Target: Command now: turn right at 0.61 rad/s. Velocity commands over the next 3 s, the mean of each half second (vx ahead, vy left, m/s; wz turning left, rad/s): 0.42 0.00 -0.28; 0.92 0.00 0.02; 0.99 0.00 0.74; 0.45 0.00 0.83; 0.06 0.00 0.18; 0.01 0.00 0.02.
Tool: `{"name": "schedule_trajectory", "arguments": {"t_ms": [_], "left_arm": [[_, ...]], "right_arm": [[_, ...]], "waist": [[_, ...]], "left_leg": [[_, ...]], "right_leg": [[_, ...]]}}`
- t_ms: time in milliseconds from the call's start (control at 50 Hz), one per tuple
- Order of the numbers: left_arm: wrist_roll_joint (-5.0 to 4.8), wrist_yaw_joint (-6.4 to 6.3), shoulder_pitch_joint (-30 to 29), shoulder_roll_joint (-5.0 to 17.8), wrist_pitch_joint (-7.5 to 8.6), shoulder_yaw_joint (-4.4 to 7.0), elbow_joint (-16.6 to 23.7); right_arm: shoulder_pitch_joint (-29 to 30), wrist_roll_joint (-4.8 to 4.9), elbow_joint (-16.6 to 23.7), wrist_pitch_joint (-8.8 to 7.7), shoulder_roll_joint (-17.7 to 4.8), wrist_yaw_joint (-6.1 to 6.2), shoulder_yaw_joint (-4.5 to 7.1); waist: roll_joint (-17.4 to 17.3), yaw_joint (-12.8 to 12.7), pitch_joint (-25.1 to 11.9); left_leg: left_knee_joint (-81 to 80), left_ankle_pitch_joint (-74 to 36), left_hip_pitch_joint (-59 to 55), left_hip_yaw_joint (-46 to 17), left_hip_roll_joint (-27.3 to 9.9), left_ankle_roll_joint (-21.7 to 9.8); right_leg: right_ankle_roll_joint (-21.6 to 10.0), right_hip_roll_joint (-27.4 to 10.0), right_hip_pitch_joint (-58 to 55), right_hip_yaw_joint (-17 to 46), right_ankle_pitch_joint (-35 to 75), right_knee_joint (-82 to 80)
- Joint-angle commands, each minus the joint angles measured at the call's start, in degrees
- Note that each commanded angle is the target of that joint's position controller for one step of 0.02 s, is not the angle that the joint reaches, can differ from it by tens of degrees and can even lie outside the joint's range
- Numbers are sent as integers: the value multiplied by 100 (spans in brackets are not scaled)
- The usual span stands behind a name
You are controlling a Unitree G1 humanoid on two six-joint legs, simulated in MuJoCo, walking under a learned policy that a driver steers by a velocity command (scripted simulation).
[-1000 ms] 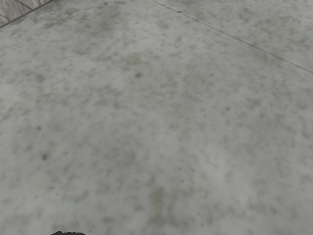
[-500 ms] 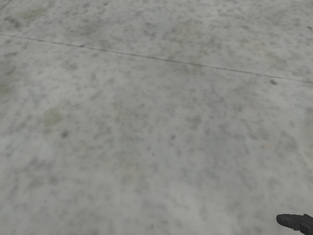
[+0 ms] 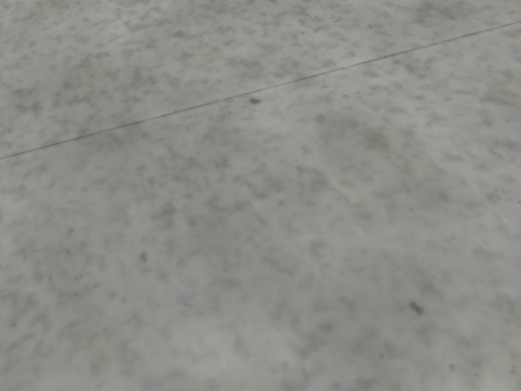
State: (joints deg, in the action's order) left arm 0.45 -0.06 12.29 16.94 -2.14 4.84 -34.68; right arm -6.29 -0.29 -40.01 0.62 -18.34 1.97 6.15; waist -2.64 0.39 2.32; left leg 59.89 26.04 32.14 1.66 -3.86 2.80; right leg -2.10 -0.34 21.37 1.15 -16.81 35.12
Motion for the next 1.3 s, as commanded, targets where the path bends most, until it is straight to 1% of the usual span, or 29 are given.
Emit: {"name": "schedule_trajectory", "arguments": {"t_ms": [20, 100, 140, 180, 320, 340, 400, 420, 440, 460, 480, 500, 540, 660, 780, 820, 840, 860, 880, 900, 920, 940, 960, 1000, 1060, 1100, 1160, 1240, 1300], "left_arm": [[-90, -98, -401, 794, 192, 176, 472], [1, -176, -324, 623, 216, 39, 371], [-120, -159, 127, 690, 253, 67, 192], [-85, -122, 231, 814, 324, 79, 102], [-174, -15, 379, 890, 564, 86, -24], [217, 124, 567, 971, 516, 97, -118], [114, 193, 159, 758, 466, 66, -95], [130, 156, -100, 518, 498, 0, -5], [159, 124, -540, 3, 573, -150, 230], [96, 119, -517, -19, 652, -174, 489], [201, 119, -678, 246, 646, -132, 457], [241, 183, -699, 435, 648, -80, 365], [290, 330, -292, 514, 603, -54, 101], [216, 437, -1162, 257, 456, -204, 258], [164, 448, -1849, 170, 479, -323, 432], [188, 315, -1365, 311, 466, -272, 298], [189, 230, -504, 509, 471, -186, 71], [183, 139, 862, 690, 491, -82, -369], [287, 32, 1902, 1170, 494, 69, -646], [429, 27, 1679, 1648, 551, 170, -624], [286, 65, 1412, 1232, 563, 117, -590], [289, 53, 975, 905, 605, 39, -706], [284, 69, 744, 682, 662, -4, -754], [223, 37, 585, 390, 768, -102, -894], [56, 75, 715, 248, 943, -147, -1150], [67, 110, 811, 182, 1002, -164, -1259], [82, 90, 965, 165, 1061, -208, -1385], [31, -126, 1238, 573, 1041, -192, -1502], [123, -338, 795, 1099, 770, -40, -1301]], "right_arm": [[149, -63, 397, -54, -494, 100, 119], [-5, 12, 325, -30, -325, 19, 36], [58, 58, 365, -91, -262, -115, -34], [305, 140, 451, -192, -342, -233, -28], [414, 204, 469, -602, -186, -363, -122], [179, -277, 394, -325, -84, -478, -185], [-621, -190, 214, -270, -175, -459, -160], [-1519, -192, -30, -357, -336, -393, -115], [-2632, -319, -210, -448, -884, -299, -29], [-2508, -324, -158, -451, -1479, -289, 107], [-2097, -240, -78, -431, -1215, -274, 89], [-1744, -150, -18, -457, -875, -295, -17], [-1445, -117, 5, -522, -573, -303, -147], [-2117, -21, -428, -644, -359, -340, -215], [-2388, -31, -832, -673, -585, -263, -223], [-2392, -66, -967, -647, -828, -206, -197], [-2352, -114, -1028, -594, -982, -161, -164], [-2092, -114, -997, -531, -1039, -120, -150], [-2087, -146, -824, -529, -671, -122, -242], [-2636, 68, -525, -583, 310, -262, -461], [-1929, 59, -499, -609, -343, -229, -332], [-1416, 105, -378, -607, -449, -238, -281], [-1352, 68, -410, -601, -320, -276, -343], [-1611, -68, -549, -414, -101, -396, -381], [-1242, -100, -496, -171, 85, -509, -396], [-574, -68, -287, -139, 103, -540, -419], [114, -13, -55, -200, 104, -608, -472], [442, -44, 73, -255, 28, -696, -525], [-1374, -34, -440, -189, -547, -593, -313]], "waist": [[1108, 43, -853], [975, 48, -975], [1137, -179, -1045], [1389, -297, -650], [1093, -407, -69], [1243, -379, -258], [694, 210, -131], [175, 646, -294], [-1299, 1162, -497], [-1472, 890, -246], [-608, 698, -16], [-231, 477, 8], [-323, 130, -134], [-241, 307, 457], [-284, 299, 566], [-567, -42, 64], [-699, -493, -444], [-573, -1176, -1083], [33, -1483, -1874], [1919, -664, -2475], [1182, -897, -2105], [733, -651, -958], [328, -442, -535], [608, -20, -181], [650, 144, 334], [566, 68, 656], [451, 4, 747], [551, 93, 432], [983, 1139, -659]], "left_leg": [[898, -552, 1001, -408, 48, -26], [656, -1055, 543, -338, 181, 87], [-232, -1297, 635, -246, 126, 46], [-949, -1323, 726, -290, 102, -44], [-2324, -1019, 5, -125, 135, -373], [-2507, -759, -569, 259, 376, -340], [-3181, -1026, -2338, 445, 528, -434], [-3272, -710, -3495, -29, 200, -522], [-4257, 1173, -4160, -1905, -1162, -714], [-5123, 2446, -4382, -4367, -2018, -1320], [-5066, 2635, -4146, -4401, -2084, -1531], [-4876, 2065, -3890, -3617, -1716, -1358], [-5078, 1258, -3281, -2497, -1079, -1102], [-5698, -913, -2955, -1135, -566, -1260], [-5773, -4146, -3587, -342, -814, -1183], [-4719, -7284, -3898, -105, -933, -1092], [-3650, -8206, -3868, -23, -1007, -1029], [-2129, -7891, -3249, 135, -868, -934], [-85, -5756, -1894, 145, -522, -949], [1916, -114, 327, -338, 569, -832], [2281, -338, 807, -889, 491, -1038], [2114, -1020, 1038, -798, 171, -1048], [1775, -1303, 805, -745, -52, -1032], [1445, -1420, 308, -758, -278, -908], [1283, -1716, 741, -654, -433, -790], [814, -2277, 1038, -394, -366, -761], [-270, -3055, 927, 256, -103, -861], [-1757, -3475, -17, 1086, 507, -1177], [-1797, -2591, -1957, 1083, 1075, -1433]], "right_leg": [[-998, -1312, -1184, 1592, 2226, -1448], [-1014, -1088, -1192, 1263, 2656, -1398], [-1012, -1063, -1542, 1605, -381, -1884], [-1080, -1318, -1490, 2169, -1573, -2287], [-1129, -1366, -995, 2150, -1624, -2361], [-999, -963, -861, 1821, -1874, -2478], [-806, -651, 288, 1502, -1870, -1794], [-668, -387, 1122, 1264, -1666, -880], [-397, 236, 1945, 450, -1278, 1433], [-370, 764, 3571, 493, -1239, 2529], [-379, 248, 3967, 845, -632, 3154], [-310, 13, 3817, 746, -110, 3155], [-77, -266, 3008, 383, 349, 2881], [132, -373, 2865, -259, 1396, 1762], [-336, -113, 1600, -785, 1412, 49], [-566, 372, 559, -996, 804, 9], [-692, 558, -371, -952, 431, 53], [-806, 537, -1940, -805, 498, -249], [-874, -541, -3631, 430, -1123, -205], [-1293, -2219, -4825, 3782, -3589, -1255], [-1057, -2145, -4234, 4596, -3714, -2111], [-912, -1969, -3274, 3351, -2587, -2068], [-849, -1802, -2471, 2628, -1606, -2198], [-574, -1441, -1475, 1510, -846, -2533], [-279, -1258, -1147, 436, 67, -2964], [-69, -950, -1032, -447, 1120, -3140], [95, -649, -1228, -1370, 3149, -3143], [340, -839, -2224, -1779, 6674, -2627], [340, -1164, -2577, -1652, 8818, -171]]}}
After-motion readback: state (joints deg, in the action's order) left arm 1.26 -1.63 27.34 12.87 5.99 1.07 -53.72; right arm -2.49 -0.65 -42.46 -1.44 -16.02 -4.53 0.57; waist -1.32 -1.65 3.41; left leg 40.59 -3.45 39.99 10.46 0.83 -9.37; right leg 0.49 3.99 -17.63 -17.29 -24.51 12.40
